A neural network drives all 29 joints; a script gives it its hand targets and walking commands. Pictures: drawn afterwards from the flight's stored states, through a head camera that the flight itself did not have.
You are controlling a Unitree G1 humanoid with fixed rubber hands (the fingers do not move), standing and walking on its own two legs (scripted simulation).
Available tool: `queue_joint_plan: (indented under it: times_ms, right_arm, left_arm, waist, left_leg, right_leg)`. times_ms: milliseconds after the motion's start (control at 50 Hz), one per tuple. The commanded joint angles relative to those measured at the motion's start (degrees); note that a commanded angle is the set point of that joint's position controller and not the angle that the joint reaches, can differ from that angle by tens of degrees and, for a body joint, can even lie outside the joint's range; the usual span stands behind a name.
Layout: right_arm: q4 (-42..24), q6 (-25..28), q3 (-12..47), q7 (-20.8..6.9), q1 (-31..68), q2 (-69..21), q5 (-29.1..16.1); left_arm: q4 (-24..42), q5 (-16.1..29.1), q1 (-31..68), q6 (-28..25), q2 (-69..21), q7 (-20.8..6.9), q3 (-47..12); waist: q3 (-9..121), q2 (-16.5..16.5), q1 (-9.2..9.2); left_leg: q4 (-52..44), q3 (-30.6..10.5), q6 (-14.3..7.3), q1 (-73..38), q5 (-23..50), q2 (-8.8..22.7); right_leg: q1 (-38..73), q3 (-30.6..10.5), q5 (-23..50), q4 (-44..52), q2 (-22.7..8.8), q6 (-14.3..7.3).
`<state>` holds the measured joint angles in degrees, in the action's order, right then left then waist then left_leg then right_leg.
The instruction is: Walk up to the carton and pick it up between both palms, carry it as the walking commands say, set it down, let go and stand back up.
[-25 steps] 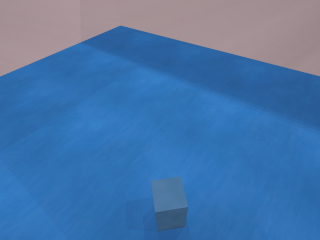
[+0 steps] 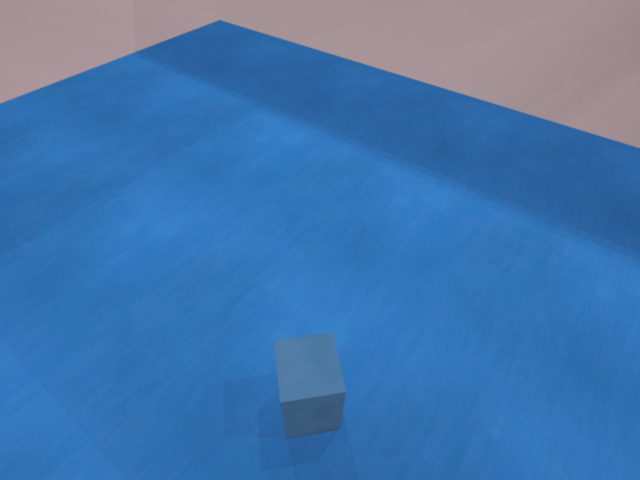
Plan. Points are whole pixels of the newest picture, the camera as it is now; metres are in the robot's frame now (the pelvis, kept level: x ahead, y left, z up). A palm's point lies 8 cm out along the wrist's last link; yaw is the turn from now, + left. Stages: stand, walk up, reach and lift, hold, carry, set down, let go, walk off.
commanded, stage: walk up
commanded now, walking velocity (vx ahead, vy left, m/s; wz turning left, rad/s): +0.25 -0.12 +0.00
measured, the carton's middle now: (308, 387) +0.49 +0.00 -0.62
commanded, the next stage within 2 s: none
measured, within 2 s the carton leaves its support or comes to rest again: neither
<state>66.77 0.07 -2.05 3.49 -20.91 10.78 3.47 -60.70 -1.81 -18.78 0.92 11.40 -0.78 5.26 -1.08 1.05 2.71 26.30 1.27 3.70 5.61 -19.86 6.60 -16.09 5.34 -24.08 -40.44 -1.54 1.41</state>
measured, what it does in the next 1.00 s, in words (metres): steps on the spot: right foot, then left foot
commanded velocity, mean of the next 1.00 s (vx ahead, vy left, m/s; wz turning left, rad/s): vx -0.06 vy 0.02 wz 0.00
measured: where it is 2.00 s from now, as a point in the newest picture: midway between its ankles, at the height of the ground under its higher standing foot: outside the picture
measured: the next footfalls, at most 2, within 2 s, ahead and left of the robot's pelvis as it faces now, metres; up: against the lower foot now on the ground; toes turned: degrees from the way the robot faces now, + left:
right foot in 0.06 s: +0.05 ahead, -0.14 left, +0.00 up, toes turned -7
left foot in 0.40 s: +0.17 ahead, +0.06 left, +0.00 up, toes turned +7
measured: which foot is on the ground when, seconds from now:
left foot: down 0.00-0.06, up 0.08-0.38, down 0.40-0.66, up 0.68-1.00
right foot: up 0.00-0.04, down 0.06-0.46, up 0.48-0.64, down 0.66-1.00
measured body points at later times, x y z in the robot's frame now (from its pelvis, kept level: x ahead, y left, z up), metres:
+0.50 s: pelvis +0.08 -0.06 -0.01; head +0.12 -0.06 +0.44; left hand +0.05 +0.15 -0.17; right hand +0.19 -0.29 -0.16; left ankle +0.13 +0.05 -0.74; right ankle +0.01 -0.14 -0.71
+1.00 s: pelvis +0.01 -0.10 +0.01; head +0.03 -0.12 +0.45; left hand +0.08 +0.16 -0.12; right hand +0.09 -0.36 -0.15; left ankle -0.08 +0.05 -0.69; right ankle +0.07 -0.19 -0.74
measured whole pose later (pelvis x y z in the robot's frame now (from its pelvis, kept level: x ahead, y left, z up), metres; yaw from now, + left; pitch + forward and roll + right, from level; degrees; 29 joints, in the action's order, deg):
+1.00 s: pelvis +0.01 -0.10 +0.01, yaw +1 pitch +0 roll +2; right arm 60.8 -4.9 -3.2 0.9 -8.3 15.2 1.5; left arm -53.2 -2.0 -12.3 -0.5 11.1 2.2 3.2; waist -1.9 0.6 -1.1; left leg 43.5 -0.3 1.9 11.7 -27.1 0.1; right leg -16.5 4.6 -9.0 -25.7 -3.1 -1.7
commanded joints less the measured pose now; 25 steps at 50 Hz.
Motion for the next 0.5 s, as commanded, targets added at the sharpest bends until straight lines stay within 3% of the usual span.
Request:
queue_joint_plan:
  times_ms: [0, 20, 40, 60, 80, 100, 140, 160, 200, 220, 280, 300, 320, 340, 360, 380, 400, 420, 440, 460, 480]
  right_arm:
    - [-2.79, 1.58, -0.36, -1.81, 3.31, 4.10, -1.32]
    - [-5.16, 1.33, -0.08, -1.88, 6.03, 3.22, -1.56]
    - [-4.76, 1.26, -0.48, -1.95, 6.87, 4.14, -1.13]
    - [-4.89, 1.37, -0.62, -2.46, 9.23, 4.65, -0.94]
    - [-4.10, 1.22, -0.89, -2.71, 9.84, 5.74, -0.24]
    - [-3.40, 0.96, -0.67, -2.82, 9.81, 4.29, -0.39]
    - [-4.03, 0.11, -0.06, -2.71, 7.35, 2.07, -2.01]
    - [-4.27, -0.27, 0.28, -2.36, 5.98, 1.25, -2.73]
    - [-3.18, -0.95, 1.24, -1.64, 2.77, 1.23, -3.49]
    - [-3.08, -1.33, 1.42, -1.62, 3.36, 1.55, -3.41]
    - [-4.65, -1.62, 1.44, -1.78, 4.61, 2.42, -3.79]
    - [-4.99, -1.25, 1.38, -1.68, 4.19, 3.00, -3.84]
    - [-4.77, -0.89, 0.51, -1.47, 3.26, 5.74, -3.17]
    - [-5.48, -0.82, 0.10, -1.34, 5.38, 7.82, -3.10]
    - [-6.92, -1.05, -0.50, -0.99, 8.11, 10.65, -3.08]
    - [-6.72, -1.48, -1.45, -0.82, 7.03, 13.30, -3.85]
    - [-5.92, -1.37, -1.12, -0.46, 4.88, 12.43, -4.53]
    - [-6.34, -0.79, -0.65, 0.11, 5.71, 11.08, -3.44]
    - [-6.86, -0.79, -0.30, 0.29, 8.75, 9.00, -2.90]
    - [-7.44, -1.18, -0.24, 0.25, 10.81, 9.01, -2.82]
    - [-8.04, -1.40, -0.69, 0.47, 12.08, 9.23, -2.44]
  left_arm:
    - [-1.83, 0.22, -15.84, -3.72, 6.80, 1.34, 1.22]
    - [-1.76, -0.15, -17.30, -3.84, 8.61, 1.84, 0.96]
    - [-0.85, -0.49, -15.08, -4.03, 8.80, 1.99, 0.78]
    - [-0.53, -0.77, -13.08, -4.66, 6.81, 2.00, 0.38]
    - [0.25, -1.33, -10.58, -5.35, 6.88, 1.92, 0.17]
    - [1.13, -0.90, -8.45, -5.59, 5.66, 2.27, -0.55]
    - [2.48, 0.01, -3.17, -5.16, 3.98, 2.92, -1.47]
    - [2.31, 0.52, -1.77, -4.64, 3.84, 2.90, -1.37]
    - [1.26, 0.41, -1.91, -3.92, 3.57, 2.83, -2.26]
    - [0.65, 0.25, -4.00, -3.85, 2.54, 2.88, -2.73]
    - [-0.80, -0.09, -5.70, -3.33, 2.63, 3.33, -3.27]
    - [-0.95, 0.57, -6.14, -3.23, 3.16, 3.47, -2.96]
    - [-0.85, 1.60, -7.65, -3.12, 2.75, 3.53, -2.65]
    - [-1.00, 2.00, -9.40, -2.85, 2.48, 3.62, -2.38]
    - [-0.14, 2.18, -8.06, -2.39, 3.00, 4.00, -1.99]
    - [0.23, 2.44, -6.50, -1.81, 3.21, 3.90, -1.23]
    - [0.94, 2.07, -4.77, -0.90, 3.23, 3.90, -1.18]
    - [1.73, 1.99, -4.05, 0.04, 2.94, 3.84, -1.17]
    - [1.87, 1.92, -3.02, 0.61, 2.58, 3.63, -1.26]
    - [1.94, 1.76, -2.16, 0.64, 2.43, 3.23, -1.53]
    - [2.08, 1.65, -2.04, 0.59, 1.30, 3.10, -1.63]
  waist:
    - [0.77, -18.06, -8.77]
    - [-0.18, -21.69, -8.09]
    - [-0.14, -15.71, -7.08]
    - [-0.26, -9.35, -6.98]
    - [-2.11, -3.81, -7.11]
    - [-2.84, -3.35, -6.19]
    - [-5.71, -6.41, -3.15]
    - [-6.24, -9.19, -2.60]
    - [-6.75, -11.06, -2.04]
    - [-6.46, -11.02, -2.72]
    - [-1.07, -11.00, -1.66]
    - [-0.69, -7.66, -1.06]
    - [0.75, -2.40, -0.99]
    - [2.40, 2.29, -2.46]
    - [1.65, 6.05, -2.25]
    - [2.53, 8.40, -0.59]
    - [3.00, 9.80, 1.07]
    - [3.93, 10.79, 0.59]
    - [3.10, 10.06, -0.96]
    - [1.66, 9.23, -1.79]
    - [1.33, 7.32, -2.20]
  left_leg:
    - [22.48, 3.66, -3.52, 24.90, -8.25, -2.53]
    - [34.29, 5.59, -1.76, 32.49, -16.30, -4.81]
    - [40.44, 3.28, -1.69, 31.52, -14.11, -2.35]
    - [41.86, 1.74, -1.64, 29.40, -9.60, -1.57]
    - [41.06, 0.20, -2.33, 27.98, -6.76, -0.75]
    - [36.66, -0.79, -2.64, 23.49, -5.41, 0.12]
    - [27.07, -0.12, -2.86, 16.28, -5.34, 0.02]
    - [23.22, 0.77, -3.00, 16.44, -5.82, -1.03]
    - [16.73, 1.96, -3.05, 14.38, -2.91, -3.48]
    - [15.30, 2.51, -3.13, 13.23, -1.04, -4.54]
    - [4.70, 4.33, -4.47, 2.92, 7.86, -5.59]
    - [-1.04, 4.44, -4.55, -1.60, 16.49, -4.35]
    - [-1.44, 1.51, -5.01, -5.83, 31.26, -0.66]
    - [0.45, -3.23, -6.57, -7.21, 49.41, 4.31]
    - [3.89, -5.75, -9.50, -6.59, 65.75, 8.01]
    - [3.67, -8.69, -13.93, -7.61, 78.26, 12.91]
    - [0.49, -11.36, -19.77, -6.58, 79.34, 17.22]
    - [-0.18, -12.77, -21.66, -5.21, 76.65, 17.95]
    - [-1.48, -10.50, -20.11, -1.54, 65.04, 14.81]
    - [-2.37, -8.88, -18.34, 1.92, 55.82, 12.76]
    - [-2.46, -7.94, -16.67, 2.65, 51.37, 11.74]
  right_leg:
    - [28.20, -17.01, 9.57, 23.45, -13.29, -5.61]
    - [28.13, -25.69, 20.60, 26.90, -20.23, -9.79]
    - [26.29, -22.57, 27.00, 24.87, -19.49, -11.53]
    - [22.73, -22.11, 31.13, 24.58, -18.74, -12.21]
    - [18.03, -23.52, 35.58, 24.83, -20.83, -12.39]
    - [14.29, -18.80, 45.95, 23.61, -19.50, -11.69]
    - [8.61, -9.55, 62.49, 19.80, -16.05, -9.04]
    - [9.65, -7.88, 64.97, 19.29, -15.03, -8.48]
    - [10.46, -5.59, 68.46, 17.83, -12.98, -7.89]
    - [11.44, -5.46, 69.48, 18.08, -12.31, -7.54]
    - [9.11, -5.81, 63.10, 16.36, -10.55, -6.54]
    - [6.59, -4.23, 58.01, 14.69, -9.55, -4.81]
    - [3.96, -2.69, 47.91, 12.19, -8.01, -3.18]
    - [3.25, -2.22, 31.10, 11.05, -5.80, -1.90]
    - [1.14, -1.32, 22.41, 5.83, -3.97, -1.16]
    - [-3.47, 0.47, 8.85, -5.30, -0.73, -0.71]
    - [-6.67, -0.69, -10.85, -16.77, 1.59, -1.12]
    - [-6.18, -5.04, -13.40, -20.39, -0.04, -1.06]
    - [-4.55, -6.84, -13.23, -17.73, -1.69, -0.90]
    - [-4.35, -5.68, -12.42, -15.76, -1.70, -0.73]
    - [-4.42, -5.14, -11.03, -11.87, -2.30, -0.86]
